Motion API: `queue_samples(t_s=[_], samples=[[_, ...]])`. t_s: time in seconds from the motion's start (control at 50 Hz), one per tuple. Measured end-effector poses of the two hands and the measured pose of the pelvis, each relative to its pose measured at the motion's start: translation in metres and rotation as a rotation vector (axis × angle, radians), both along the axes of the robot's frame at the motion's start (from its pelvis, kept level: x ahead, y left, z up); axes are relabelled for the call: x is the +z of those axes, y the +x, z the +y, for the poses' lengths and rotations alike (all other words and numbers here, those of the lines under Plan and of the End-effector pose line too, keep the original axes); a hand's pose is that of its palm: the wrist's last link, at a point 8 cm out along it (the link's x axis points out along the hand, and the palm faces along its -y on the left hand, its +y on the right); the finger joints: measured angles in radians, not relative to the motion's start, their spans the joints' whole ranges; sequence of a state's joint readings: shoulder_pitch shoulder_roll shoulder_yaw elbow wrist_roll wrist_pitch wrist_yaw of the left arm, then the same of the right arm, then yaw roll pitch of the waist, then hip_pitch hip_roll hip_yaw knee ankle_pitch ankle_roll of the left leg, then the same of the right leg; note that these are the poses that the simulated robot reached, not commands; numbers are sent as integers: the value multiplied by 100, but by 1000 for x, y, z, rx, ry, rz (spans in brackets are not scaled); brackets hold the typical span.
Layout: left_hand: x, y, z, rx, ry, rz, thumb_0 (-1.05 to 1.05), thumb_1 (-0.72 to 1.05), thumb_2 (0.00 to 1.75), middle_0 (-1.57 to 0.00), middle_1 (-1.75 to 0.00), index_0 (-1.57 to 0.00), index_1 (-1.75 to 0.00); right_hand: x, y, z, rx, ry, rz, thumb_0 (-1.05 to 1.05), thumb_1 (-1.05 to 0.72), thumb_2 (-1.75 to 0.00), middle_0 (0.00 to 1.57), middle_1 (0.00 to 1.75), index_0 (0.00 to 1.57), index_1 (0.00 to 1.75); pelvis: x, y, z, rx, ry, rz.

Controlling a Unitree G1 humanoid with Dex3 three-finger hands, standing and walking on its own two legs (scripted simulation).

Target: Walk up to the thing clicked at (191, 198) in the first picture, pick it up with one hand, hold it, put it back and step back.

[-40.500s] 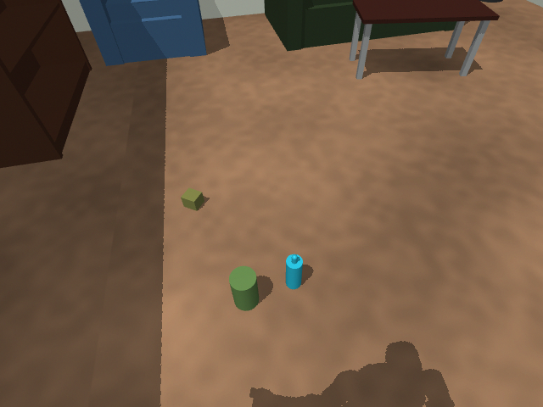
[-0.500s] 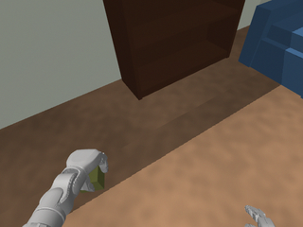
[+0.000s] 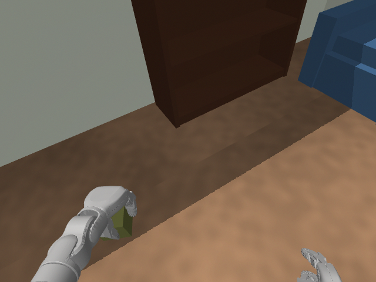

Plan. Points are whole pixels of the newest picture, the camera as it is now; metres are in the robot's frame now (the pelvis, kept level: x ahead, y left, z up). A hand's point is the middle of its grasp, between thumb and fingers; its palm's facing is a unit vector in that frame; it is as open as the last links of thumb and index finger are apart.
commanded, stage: hold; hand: left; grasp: from above
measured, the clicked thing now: (114, 218) +0.30 +0.23 -0.07
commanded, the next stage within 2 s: crouch in 1.00 s
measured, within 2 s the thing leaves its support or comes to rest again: neither
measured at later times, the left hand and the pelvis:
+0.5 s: hand (112, 218) +0.28 +0.21 -0.02, palm faces -0.45 -0.02 -0.89, open 7.6 cm; pelvis +0.00 +0.00 +0.01, yaw +0 degrees
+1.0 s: hand (111, 210) +0.30 +0.21 -0.02, palm faces -0.45 -0.02 -0.89, open 7.6 cm; pelvis +0.01 +0.00 +0.01, yaw +0 degrees
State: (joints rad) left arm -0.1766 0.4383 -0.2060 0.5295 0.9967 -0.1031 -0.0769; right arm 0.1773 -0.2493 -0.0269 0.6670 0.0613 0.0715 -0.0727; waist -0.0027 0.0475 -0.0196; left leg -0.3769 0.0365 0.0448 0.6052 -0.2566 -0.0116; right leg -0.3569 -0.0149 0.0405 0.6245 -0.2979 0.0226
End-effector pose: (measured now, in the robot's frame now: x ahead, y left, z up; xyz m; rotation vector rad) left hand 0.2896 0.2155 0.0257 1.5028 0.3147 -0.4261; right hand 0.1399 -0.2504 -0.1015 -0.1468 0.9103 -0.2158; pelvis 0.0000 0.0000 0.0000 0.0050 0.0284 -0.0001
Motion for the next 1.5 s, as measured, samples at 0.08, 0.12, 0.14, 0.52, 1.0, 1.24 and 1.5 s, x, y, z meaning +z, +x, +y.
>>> queue_samples(t_s=[0.08,0.12,0.14,0.52,1.0,1.24,1.5], samples=[[2,-3,-1,-3,-5,2,-5,12,41,-57,-52,-99,-54,1,0,1,6,1,-4,1,-91,-90,21,30,20,30,1,-2,0,0,0,-6],[3,-4,-2,-6,-7,-1,-5,12,41,-57,-52,-99,-54,1,0,1,8,1,-4,1,-91,-90,21,30,20,30,1,-3,0,0,0,-8],[4,-5,-2,-7,-7,-4,-6,12,41,-57,-52,-99,-54,1,0,2,9,1,-4,1,-91,-90,21,30,20,30,2,-3,-1,1,0,-10],[13,-5,-5,-12,-13,-6,-5,13,41,-57,-53,-100,-54,6,11,4,11,5,-19,1,-91,-90,21,30,20,30,6,1,-1,0,1,-25],[14,13,2,-9,-3,-4,-5,13,41,-56,-54,-100,-54,8,18,5,-5,2,17,1,-91,-89,21,30,20,30,9,14,2,1,0,-19],[11,11,3,-2,-16,9,-6,13,41,-57,-52,-98,-53,8,20,3,-4,4,24,1,-90,-89,21,30,20,30,10,15,0,4,0,-16],[-66,11,13,-47,25,-31,-7,10,42,-60,-47,-96,-50,-25,4,-10,41,-61,109,0,-90,-90,21,30,20,30,-28,-5,-3,25,-12,138]])
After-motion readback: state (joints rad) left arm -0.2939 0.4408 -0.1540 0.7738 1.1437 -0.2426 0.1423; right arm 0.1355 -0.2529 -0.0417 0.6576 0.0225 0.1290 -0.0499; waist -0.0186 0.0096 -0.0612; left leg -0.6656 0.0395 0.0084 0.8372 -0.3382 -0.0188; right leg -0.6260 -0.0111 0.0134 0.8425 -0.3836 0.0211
